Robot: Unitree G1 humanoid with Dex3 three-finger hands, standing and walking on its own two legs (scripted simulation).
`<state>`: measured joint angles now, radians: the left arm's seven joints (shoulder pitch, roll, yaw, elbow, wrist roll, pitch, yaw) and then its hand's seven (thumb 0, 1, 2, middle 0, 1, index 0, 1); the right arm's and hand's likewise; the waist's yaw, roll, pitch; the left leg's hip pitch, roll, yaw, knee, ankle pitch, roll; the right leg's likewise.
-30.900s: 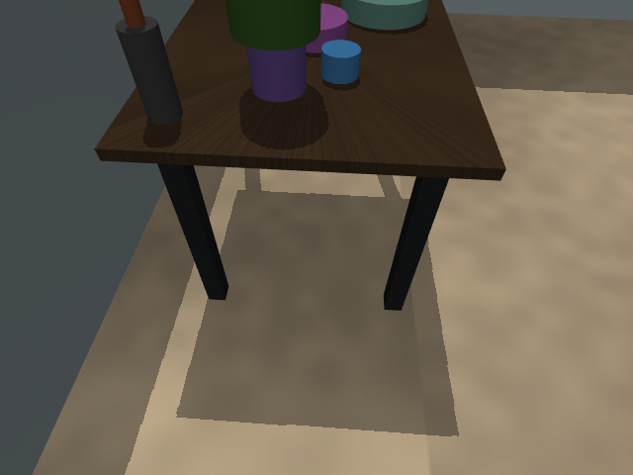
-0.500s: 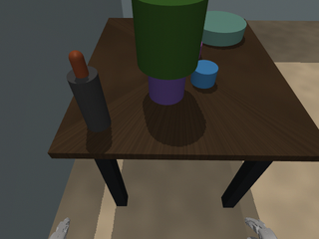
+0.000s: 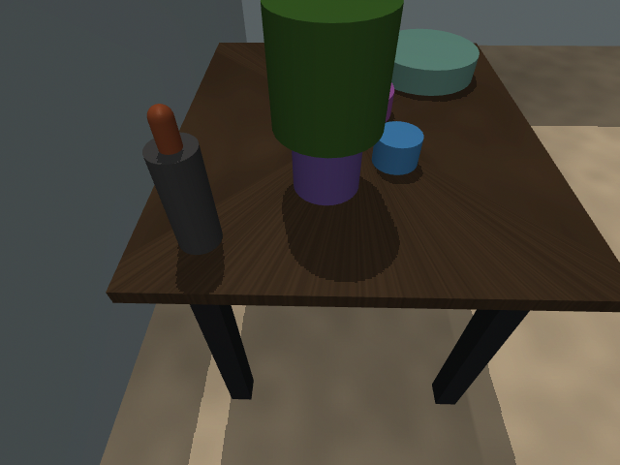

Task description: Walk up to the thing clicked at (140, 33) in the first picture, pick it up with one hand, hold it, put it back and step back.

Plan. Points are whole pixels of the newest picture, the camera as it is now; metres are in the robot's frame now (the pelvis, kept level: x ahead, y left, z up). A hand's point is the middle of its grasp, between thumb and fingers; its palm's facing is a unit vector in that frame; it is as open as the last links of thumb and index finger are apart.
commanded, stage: home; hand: left
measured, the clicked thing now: (182, 182) +0.50 +0.21 +0.09
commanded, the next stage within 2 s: stand in 1.06 s
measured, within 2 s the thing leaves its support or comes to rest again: neither
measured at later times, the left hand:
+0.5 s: hand out of the picture +0.08 +0.26 -0.15, palm faces -0.03 -0.93 -0.36, open 17.5 cm
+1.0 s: hand out of the picture +0.10 +0.25 -0.15, palm faces -0.02 -0.93 -0.37, open 17.6 cm
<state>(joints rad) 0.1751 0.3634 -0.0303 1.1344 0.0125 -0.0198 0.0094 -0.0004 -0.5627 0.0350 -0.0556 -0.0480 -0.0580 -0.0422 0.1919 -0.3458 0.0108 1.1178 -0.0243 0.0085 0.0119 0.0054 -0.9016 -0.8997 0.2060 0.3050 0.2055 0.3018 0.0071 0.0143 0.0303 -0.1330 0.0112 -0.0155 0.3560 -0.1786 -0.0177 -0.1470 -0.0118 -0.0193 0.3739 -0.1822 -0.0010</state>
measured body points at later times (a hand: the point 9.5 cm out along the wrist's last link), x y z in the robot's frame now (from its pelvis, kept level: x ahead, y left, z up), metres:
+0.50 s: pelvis +0.01 +0.00 +0.00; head +0.02 -0.01 +0.45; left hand +0.08 +0.30 -0.13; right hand +0.08 -0.30 -0.14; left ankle +0.01 +0.13 -0.75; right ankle +0.02 -0.12 -0.75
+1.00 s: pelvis +0.03 -0.01 +0.00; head +0.04 -0.01 +0.45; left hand +0.10 +0.30 -0.12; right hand +0.10 -0.30 -0.14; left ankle +0.01 +0.13 -0.75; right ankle +0.02 -0.12 -0.75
